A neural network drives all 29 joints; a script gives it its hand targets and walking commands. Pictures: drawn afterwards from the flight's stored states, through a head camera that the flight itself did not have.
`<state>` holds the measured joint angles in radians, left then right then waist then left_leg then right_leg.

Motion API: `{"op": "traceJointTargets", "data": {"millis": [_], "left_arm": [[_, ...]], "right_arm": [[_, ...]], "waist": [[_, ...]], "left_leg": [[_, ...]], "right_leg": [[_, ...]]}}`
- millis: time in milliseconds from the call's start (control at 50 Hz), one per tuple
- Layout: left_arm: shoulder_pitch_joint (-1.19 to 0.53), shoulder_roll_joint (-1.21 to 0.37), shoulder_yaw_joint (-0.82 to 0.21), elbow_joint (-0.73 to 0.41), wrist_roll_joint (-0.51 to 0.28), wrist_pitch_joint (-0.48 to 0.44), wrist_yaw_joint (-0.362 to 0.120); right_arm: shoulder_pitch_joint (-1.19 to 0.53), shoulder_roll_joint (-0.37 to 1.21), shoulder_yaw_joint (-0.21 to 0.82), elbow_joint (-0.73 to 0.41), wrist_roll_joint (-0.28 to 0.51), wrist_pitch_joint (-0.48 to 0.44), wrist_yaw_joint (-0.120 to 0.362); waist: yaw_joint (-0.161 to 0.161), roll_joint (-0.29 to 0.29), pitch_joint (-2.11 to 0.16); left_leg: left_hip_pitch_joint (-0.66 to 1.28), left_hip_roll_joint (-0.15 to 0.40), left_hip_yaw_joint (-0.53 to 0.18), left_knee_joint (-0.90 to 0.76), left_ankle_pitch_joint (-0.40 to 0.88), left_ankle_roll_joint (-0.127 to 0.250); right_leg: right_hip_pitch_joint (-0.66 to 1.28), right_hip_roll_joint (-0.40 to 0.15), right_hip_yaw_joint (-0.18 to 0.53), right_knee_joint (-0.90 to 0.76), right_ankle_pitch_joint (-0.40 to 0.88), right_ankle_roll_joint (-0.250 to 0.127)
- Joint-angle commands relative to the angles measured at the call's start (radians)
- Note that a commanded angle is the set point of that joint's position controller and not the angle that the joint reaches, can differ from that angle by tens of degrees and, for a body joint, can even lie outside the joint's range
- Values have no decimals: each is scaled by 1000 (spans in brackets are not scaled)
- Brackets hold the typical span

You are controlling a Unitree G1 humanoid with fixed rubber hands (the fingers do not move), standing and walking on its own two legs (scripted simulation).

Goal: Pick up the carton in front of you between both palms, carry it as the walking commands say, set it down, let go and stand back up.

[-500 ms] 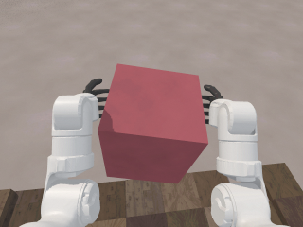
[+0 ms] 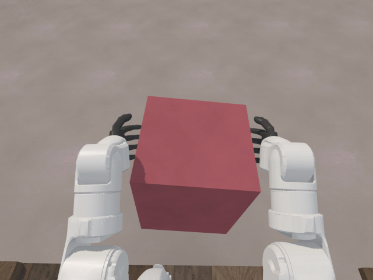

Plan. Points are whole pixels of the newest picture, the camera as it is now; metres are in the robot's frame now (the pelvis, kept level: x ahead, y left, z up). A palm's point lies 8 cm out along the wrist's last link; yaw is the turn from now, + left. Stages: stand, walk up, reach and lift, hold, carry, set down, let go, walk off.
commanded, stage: carry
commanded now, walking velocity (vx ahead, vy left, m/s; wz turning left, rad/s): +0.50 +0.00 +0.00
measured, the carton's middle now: (190, 170) +0.37 +0.02 +0.01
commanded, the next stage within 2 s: none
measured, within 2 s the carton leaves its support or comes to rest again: neither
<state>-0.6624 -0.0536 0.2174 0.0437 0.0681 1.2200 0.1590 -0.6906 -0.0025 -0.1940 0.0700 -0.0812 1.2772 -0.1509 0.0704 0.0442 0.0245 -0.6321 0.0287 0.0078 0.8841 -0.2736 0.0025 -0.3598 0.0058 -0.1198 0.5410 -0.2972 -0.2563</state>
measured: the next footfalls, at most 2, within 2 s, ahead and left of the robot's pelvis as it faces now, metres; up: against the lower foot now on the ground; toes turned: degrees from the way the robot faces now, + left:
left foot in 0.14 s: +0.25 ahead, +0.11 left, -0.04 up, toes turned +3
right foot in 0.62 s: +0.58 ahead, -0.05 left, -0.06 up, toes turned -3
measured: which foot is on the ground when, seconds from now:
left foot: up 0.00-0.12, down 0.14-0.62, up 0.64-1.00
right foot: down 0.00-0.14, up 0.16-0.60, down 0.62-1.00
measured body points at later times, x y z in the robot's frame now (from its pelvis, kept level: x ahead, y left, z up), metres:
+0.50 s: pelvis +0.31 +0.04 -0.04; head +0.33 +0.05 +0.41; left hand +0.69 +0.18 +0.08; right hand +0.68 -0.12 +0.07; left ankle +0.21 +0.10 -0.77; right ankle +0.44 -0.09 -0.73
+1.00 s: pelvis +0.63 +0.02 -0.05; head +0.69 +0.01 +0.40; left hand +0.98 +0.18 +0.05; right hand +0.99 -0.12 +0.03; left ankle +0.78 +0.15 -0.74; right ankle +0.54 -0.05 -0.79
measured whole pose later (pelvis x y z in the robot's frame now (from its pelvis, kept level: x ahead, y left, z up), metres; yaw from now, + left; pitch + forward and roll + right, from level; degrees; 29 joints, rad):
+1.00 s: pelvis +0.63 +0.02 -0.05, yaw +2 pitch +6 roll +1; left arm -0.55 -0.13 0.25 -0.09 0.11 1.17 0.16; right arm -0.54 0.09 -0.20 -0.07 -0.12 1.25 -0.18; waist 0.03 0.01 0.01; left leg -0.67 0.04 0.08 0.67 -0.10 -0.01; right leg -0.13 0.02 -0.08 0.37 -0.34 -0.07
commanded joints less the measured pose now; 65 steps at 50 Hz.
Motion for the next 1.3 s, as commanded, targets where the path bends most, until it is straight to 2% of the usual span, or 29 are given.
{"op": "traceJointTargets", "data": {"millis": [0, 60, 100, 120, 140, 160, 180, 200, 220, 260, 360, 500, 540, 580, 600, 620, 640, 660, 700, 740, 840, 940, 1040, 1060, 1080, 1100, 1120, 1180, 1280], "left_arm": [[-806, -1103, -685, -201, -527, -7, -283], [-788, -1039, -698, -197, -521, 14, -274], [-780, -995, -688, -149, -505, 35, -266], [-782, -966, -677, -114, -495, 46, -262], [-772, -937, -662, -68, -484, 61, -259], [-812, -932, -637, -44, -488, 84, -255], [-844, -921, -621, -41, -487, 97, -249], [-899, -926, -603, -44, -492, 106, -246], [-921, -952, -593, -30, -498, 114, -242], [-949, -1000, -565, -13, -490, 121, -236], [-884, -1099, -511, 94, -442, 116, -235], [-812, -1182, -507, 124, -396, 43, -261], [-797, -1175, -520, 102, -400, 29, -264], [-777, -1157, -529, 87, -407, 17, -271], [-723, -1142, -526, 109, -398, 12, -276], [-693, -1119, -516, 138, -393, 9, -280], [-640, -1085, -498, 187, -374, 7, -277], [-590, -1094, -491, 195, -375, -2, -279], [-670, -1135, -517, 98, -404, -17, -284], [-751, -1176, -567, 6, -443, -24, -284], [-724, -1202, -651, -121, -479, -19, -288], [-501, -1172, -700, -148, -443, -2, -311], [-215, -1129, -723, -158, -365, 1, -328], [-185, -1116, -736, -172, -355, -1, -333], [-165, -1110, -753, -187, -353, 1, -340], [-156, -1136, -772, -186, -356, 7, -346], [-121, -1124, -773, -197, -352, 3, -351], [-104, -1172, -797, -252, -385, -17, -354], [-60, -1163, -816, -332, -391, -25, -327]], "right_arm": [[-795, 1104, 617, -248, 430, -76, 183], [-809, 1014, 615, -278, 420, -45, 183], [-789, 952, 591, -232, 414, -14, 195], [-780, 916, 567, -200, 407, 1, 205], [-769, 873, 533, -152, 410, 19, 214], [-796, 817, 512, -100, 389, 29, 215], [-786, 833, 498, -63, 392, 41, 219], [-822, 858, 484, -66, 408, 45, 225], [-861, 898, 481, -67, 430, 53, 231], [-952, 967, 485, -85, 470, 58, 243], [-959, 1092, 450, -20, 486, 50, 265], [-984, 1213, 519, -58, 513, -46, 291], [-997, 1221, 558, -97, 529, -68, 285], [-977, 1222, 591, -116, 534, -85, 277], [-967, 1213, 600, -107, 540, -86, 274], [-943, 1224, 605, -79, 538, -82, 274], [-890, 1220, 585, -22, 522, -74, 269], [-860, 1207, 575, -25, 508, -75, 266], [-884, 1218, 577, -54, 506, -84, 261], [-882, 1233, 581, -89, 502, -93, 250], [-767, 1218, 604, -188, 452, -106, 215], [-580, 1175, 652, -274, 384, -94, 212], [-347, 1157, 714, -305, 365, -70, 261], [-304, 1152, 724, -310, 364, -69, 274], [-258, 1138, 720, -310, 361, -67, 286], [-222, 1110, 725, -280, 341, -73, 292], [-163, 1133, 731, -278, 349, -76, 299], [-169, 1190, 757, -373, 389, -87, 315], [-158, 1157, 771, -451, 439, -75, 330]], "waist": [[22, -187, -593], [20, -171, -562], [-42, -115, -559], [-72, -30, -564], [-63, 78, -595], [-107, 265, -665], [-124, 261, -673], [-126, 180, -617], [-125, 85, -587], [-110, 42, -561], [-124, 87, -534], [-152, 80, -457], [-125, 79, -460], [-43, 31, -541], [-12, -78, -552], [-46, -254, -616], [-5, -357, -711], [10, -301, -746], [-8, -152, -659], [-24, -128, -632], [-28, -146, -598], [-25, -161, -517], [-56, -196, -517], [-71, -163, -545], [-78, -13, -625], [-83, 206, -678], [-85, 165, -644], [-81, -16, -492], [-80, 78, -434]], "left_leg": [[-10, -9, 17, -234, 234, -6], [216, -38, 68, -443, 434, 10], [453, -23, 101, -532, 515, 25], [611, 37, 49, -487, 520, 20], [806, 199, -123, -321, 863, 11], [1023, 308, -363, -282, 829, 155], [1010, 330, -465, -353, 494, 220], [936, 293, -464, -399, 304, 233], [877, 271, -445, -412, 294, 224], [783, 260, -378, -408, 428, 233], [793, 186, -232, -426, 542, 209], [767, 135, -118, -422, 664, 173], [707, 128, -77, -381, 691, 139], [556, 77, 2, -145, 702, 85], [400, 7, 38, -3, 516, 57], [143, -69, 18, 180, -223, 28], [-64, -128, -19, 434, -351, 13], [-129, -77, -50, 489, -301, 25], [-177, -20, -47, 398, -196, 16], [-130, 7, -34, 309, -141, 0], [-153, 20, 34, 125, -62, -19], [-41, -13, 108, -211, 199, -19], [446, -78, 224, -581, 432, 20], [650, -5, 166, -558, 424, 32], [893, 240, -100, -428, 645, 78], [1157, 422, -438, -443, 604, 269], [1087, 407, -476, -515, 434, 290], [806, 325, -259, -620, 355, 186], [665, 253, -69, -710, 146, 168]], "right_leg": [[513, -165, 184, -22, 445, 39], [367, -133, 114, 67, 360, 62], [221, -100, 61, 264, 305, 100], [74, -68, 53, 410, 155, 125], [-145, -33, 51, 562, -261, 161], [-353, 30, 110, 679, -299, 196], [-462, 6, 131, 762, -289, 200], [-511, -12, 142, 769, -243, 209], [-512, -30, 149, 744, -185, 219], [-495, -63, 155, 688, -110, 238], [-500, -51, 99, 487, -22, 257], [-322, -18, 30, 92, 299, 223], [-145, -3, 30, -20, 355, 193], [234, 18, -1, -138, 442, 171], [427, -29, 37, -122, 566, 170], [706, -303, 351, 46, 1063, 95], [887, -398, 562, 25, 921, -60], [868, -381, 593, -18, 641, -62], [748, -325, 513, -81, 554, 3], [643, -294, 435, -117, 525, 28], [619, -258, 300, -131, 661, 40], [603, -195, 167, -150, 867, 102], [482, -151, 20, 41, 982, 200], [335, -139, 17, 162, 788, 224], [122, -118, 23, 359, 346, 252], [-256, 13, 70, 606, -200, 286], [-349, 1, 129, 706, -225, 262], [-305, -102, 140, 546, -78, 254], [-227, -101, 53, 269, 6, 290]]}}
